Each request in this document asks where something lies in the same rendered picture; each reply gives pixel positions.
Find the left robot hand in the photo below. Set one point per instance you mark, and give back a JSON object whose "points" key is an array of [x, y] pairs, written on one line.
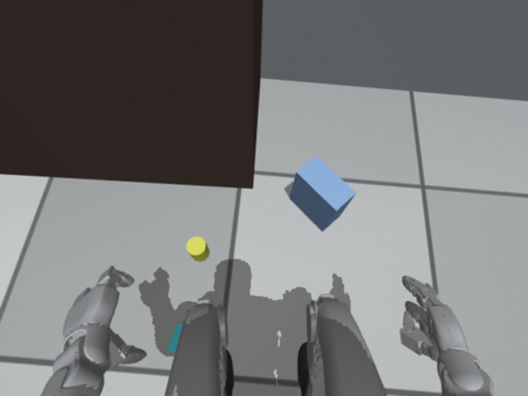
{"points": [[96, 307]]}

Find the left robot arm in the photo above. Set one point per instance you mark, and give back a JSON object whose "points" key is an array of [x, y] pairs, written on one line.
{"points": [[79, 370]]}

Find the right robot hand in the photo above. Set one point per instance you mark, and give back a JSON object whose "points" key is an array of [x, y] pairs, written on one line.
{"points": [[439, 330]]}

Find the right robot arm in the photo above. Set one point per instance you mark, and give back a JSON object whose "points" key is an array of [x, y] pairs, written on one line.
{"points": [[462, 375]]}

